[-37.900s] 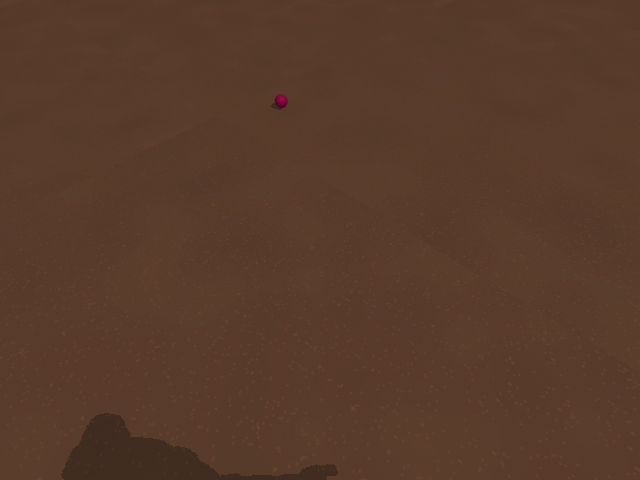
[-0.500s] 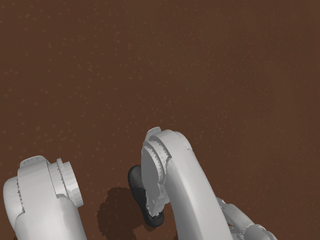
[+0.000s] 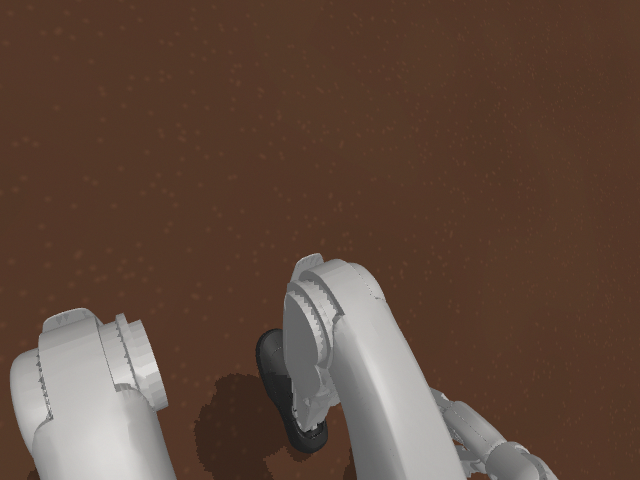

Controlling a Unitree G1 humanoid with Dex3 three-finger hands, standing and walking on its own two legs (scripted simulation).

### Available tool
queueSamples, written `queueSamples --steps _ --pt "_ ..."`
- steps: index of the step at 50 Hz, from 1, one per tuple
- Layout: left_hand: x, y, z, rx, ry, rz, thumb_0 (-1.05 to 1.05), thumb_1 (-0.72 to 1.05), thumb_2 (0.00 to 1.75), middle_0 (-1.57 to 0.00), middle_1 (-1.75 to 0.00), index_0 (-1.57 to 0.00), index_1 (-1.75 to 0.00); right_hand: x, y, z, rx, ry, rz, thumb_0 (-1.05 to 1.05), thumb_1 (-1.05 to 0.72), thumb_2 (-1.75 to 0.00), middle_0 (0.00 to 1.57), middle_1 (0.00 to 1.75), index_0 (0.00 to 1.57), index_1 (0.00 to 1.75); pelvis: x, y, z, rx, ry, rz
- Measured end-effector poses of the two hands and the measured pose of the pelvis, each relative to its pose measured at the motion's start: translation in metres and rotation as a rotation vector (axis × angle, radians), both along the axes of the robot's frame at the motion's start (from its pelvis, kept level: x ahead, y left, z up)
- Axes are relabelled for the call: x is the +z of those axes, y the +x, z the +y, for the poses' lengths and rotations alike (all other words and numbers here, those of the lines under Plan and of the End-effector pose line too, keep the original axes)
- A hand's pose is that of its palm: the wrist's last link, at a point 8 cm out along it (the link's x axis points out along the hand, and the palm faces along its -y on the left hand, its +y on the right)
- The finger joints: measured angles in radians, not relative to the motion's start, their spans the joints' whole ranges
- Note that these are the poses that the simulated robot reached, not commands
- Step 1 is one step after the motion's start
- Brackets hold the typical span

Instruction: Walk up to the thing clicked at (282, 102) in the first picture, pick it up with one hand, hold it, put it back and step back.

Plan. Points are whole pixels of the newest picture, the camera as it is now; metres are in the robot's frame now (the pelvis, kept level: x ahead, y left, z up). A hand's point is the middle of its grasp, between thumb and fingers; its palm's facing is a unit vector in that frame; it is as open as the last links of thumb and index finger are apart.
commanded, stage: open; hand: left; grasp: from above
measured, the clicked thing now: out of the picture +0.42 +0.39 -0.26
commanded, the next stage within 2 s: withdraw in 0.46 s
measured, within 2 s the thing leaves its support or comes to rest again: neither
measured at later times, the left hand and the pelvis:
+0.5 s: hand out of the picture +0.41 +0.37 -0.24, palm faces -0.42 -0.19 -0.89, open 13.9 cm; pelvis +0.00 +0.00 +0.00, yaw +0 degrees
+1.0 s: hand out of the picture +0.42 +0.41 -0.11, palm faces -0.33 -0.09 -0.94, open 14.1 cm; pelvis +0.00 +0.00 +0.03, yaw +4 degrees
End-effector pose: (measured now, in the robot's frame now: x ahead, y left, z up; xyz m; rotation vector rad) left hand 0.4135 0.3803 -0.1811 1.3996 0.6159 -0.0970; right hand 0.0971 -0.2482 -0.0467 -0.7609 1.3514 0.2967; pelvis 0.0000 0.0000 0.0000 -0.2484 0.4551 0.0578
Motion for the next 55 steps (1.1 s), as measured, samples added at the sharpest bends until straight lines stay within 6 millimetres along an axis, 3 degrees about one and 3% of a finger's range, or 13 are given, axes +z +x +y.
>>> queueSamples --steps 14,31,35,40,45,51,55 --pt "0.000 0.001 -0.001 -0.010 0.006 0.006 0.00 -0.45 0.94 -0.12 -1.01 -0.13 -1.00 0.001 -0.003 0.000 -0.004 0.002 0.010 0.00 -0.90 -0.90 0.20 0.30 0.20 0.30 0.001 0.000 0.000 0.001 0.000 0.004" --pt "-0.001 0.002 0.000 -0.009 0.004 0.002 0.00 -0.47 0.95 -0.08 -1.05 -0.09 -1.03 0.001 -0.005 0.003 -0.002 -0.001 0.005 0.00 -0.89 -0.90 0.20 0.30 0.20 0.30 0.000 -0.001 0.001 -0.001 -0.004 -0.001" --pt "0.007 0.006 0.002 -0.023 0.011 -0.042 0.00 -0.48 0.96 -0.08 -1.04 -0.09 -1.02 0.001 -0.004 0.003 -0.007 0.000 0.009 0.00 -0.90 -0.90 0.20 0.30 0.20 0.30 0.001 0.000 0.001 0.001 -0.006 0.005" --pt "0.032 0.011 0.011 -0.016 0.042 -0.104 0.00 -0.49 0.97 -0.08 -1.03 -0.09 -1.01 -0.002 0.000 0.003 -0.041 0.014 -0.003 0.00 -0.90 -0.90 0.20 0.30 0.20 0.30 0.002 0.003 0.001 0.008 -0.004 0.030" --pt "0.076 0.009 0.023 0.001 0.097 -0.131 0.00 -0.50 0.98 -0.08 -1.01 -0.09 -1.01 -0.007 0.009 0.003 -0.111 0.057 -0.035 0.00 -0.91 -0.90 0.20 0.30 0.20 0.30 0.010 0.005 0.001 0.025 0.007 0.071" --pt "0.137 0.005 0.025 0.014 0.118 -0.077 0.00 -0.51 0.99 -0.08 -1.01 -0.08 -1.01 -0.004 0.022 0.006 -0.195 0.114 -0.072 0.00 -0.91 -0.90 0.20 0.30 0.20 0.30 0.034 0.002 -0.001 0.053 0.037 0.108" --pt "0.166 0.005 0.019 0.009 0.096 -0.018 0.00 -0.51 0.99 -0.08 -1.01 -0.08 -1.01 0.008 0.026 0.006 -0.224 0.122 -0.097 0.00 -0.91 -0.90 0.20 0.30 0.20 0.30 0.052 -0.002 -0.002 0.065 0.053 0.118"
